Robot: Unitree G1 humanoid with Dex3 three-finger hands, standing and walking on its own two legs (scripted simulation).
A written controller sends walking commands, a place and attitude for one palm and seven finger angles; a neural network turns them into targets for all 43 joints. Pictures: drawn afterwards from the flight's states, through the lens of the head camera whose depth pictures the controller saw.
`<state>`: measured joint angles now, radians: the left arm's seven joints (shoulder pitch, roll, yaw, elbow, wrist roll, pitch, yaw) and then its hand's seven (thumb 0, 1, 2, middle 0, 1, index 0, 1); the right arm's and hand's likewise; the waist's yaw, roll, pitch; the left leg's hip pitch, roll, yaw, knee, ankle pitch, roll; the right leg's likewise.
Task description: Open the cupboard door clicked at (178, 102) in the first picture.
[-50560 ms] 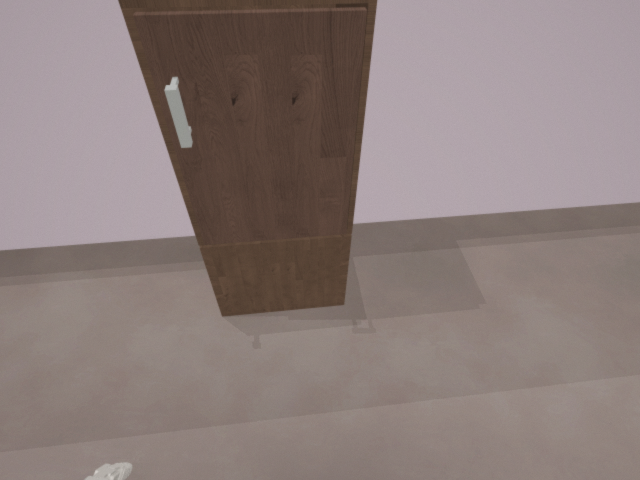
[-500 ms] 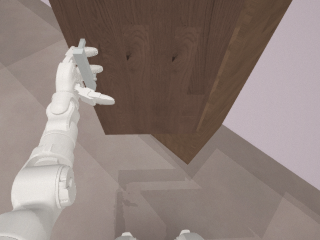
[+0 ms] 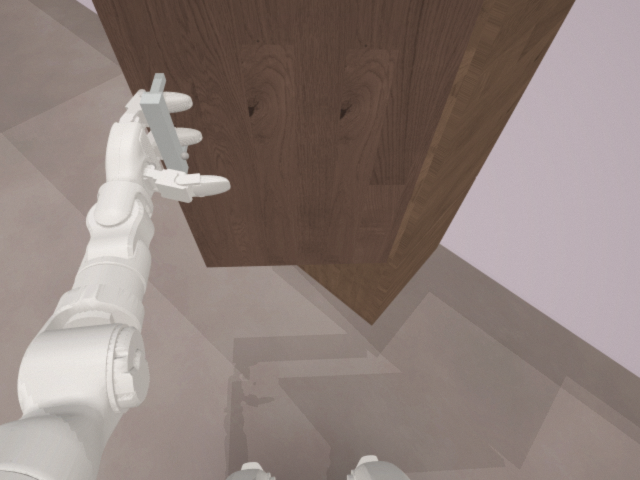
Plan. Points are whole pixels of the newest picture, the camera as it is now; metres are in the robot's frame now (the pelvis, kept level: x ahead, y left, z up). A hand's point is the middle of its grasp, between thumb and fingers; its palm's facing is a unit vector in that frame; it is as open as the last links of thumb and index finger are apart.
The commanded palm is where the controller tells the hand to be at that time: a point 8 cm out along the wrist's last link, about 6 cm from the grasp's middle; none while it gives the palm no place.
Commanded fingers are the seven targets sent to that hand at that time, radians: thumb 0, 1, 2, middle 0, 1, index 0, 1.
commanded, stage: close the thumb around the handle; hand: left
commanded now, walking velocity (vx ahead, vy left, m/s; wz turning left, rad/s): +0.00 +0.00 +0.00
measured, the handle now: (169, 128) +0.54 +0.17 +0.11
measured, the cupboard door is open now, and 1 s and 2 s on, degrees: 44 55 82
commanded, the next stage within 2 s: pull the door open along its arc in 0.48 s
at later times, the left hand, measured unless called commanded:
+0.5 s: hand (184, 154) +0.49 +0.14 +0.11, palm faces -0.01 -1.00 +0.00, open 5.5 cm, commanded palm +0.47 +0.19 +0.11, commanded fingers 0.00 0.90 0.90 -0.40 -1.35 -0.40 -1.35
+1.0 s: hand (188, 200) +0.42 +0.13 +0.11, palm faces -0.06 -1.00 +0.02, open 5.7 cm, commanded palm +0.37 +0.19 +0.11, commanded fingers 0.00 0.90 0.90 -0.40 -1.35 -0.40 -1.35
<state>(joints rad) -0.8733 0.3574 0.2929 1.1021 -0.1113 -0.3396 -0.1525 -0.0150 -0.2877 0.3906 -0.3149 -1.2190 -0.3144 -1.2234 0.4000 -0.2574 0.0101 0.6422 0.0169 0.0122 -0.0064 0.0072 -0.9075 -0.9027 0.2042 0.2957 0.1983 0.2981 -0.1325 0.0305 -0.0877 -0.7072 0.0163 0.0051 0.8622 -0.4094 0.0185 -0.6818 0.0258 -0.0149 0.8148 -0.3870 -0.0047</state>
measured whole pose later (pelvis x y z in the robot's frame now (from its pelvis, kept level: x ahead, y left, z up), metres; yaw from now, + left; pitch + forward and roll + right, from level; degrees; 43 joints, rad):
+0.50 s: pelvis +0.00 +0.00 +0.00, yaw +0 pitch +15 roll -2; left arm -0.89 0.36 0.28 1.11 -0.11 -0.34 -0.14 0.01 0.77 0.83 -0.38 -1.34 -0.38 -1.34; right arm 0.40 -0.26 0.01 0.65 0.01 0.01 0.00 0.01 -0.91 -0.90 0.20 0.30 0.20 0.30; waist -0.13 0.03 -0.09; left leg -0.72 0.01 0.00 0.87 -0.41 0.02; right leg -0.69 0.02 -0.02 0.82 -0.39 0.00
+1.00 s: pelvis +0.02 +0.00 +0.01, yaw -1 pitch +11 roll -1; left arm -0.43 0.22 0.21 0.61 -0.19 -0.27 -0.15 0.01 0.74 0.76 -0.38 -1.35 -0.37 -1.35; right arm 0.38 -0.25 0.00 0.57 0.04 0.03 0.01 0.01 -0.91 -0.90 0.20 0.30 0.20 0.30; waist -0.08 0.04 -0.12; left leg -0.57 0.02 0.03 0.79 -0.41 0.02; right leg -0.56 0.03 0.02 0.76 -0.39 -0.01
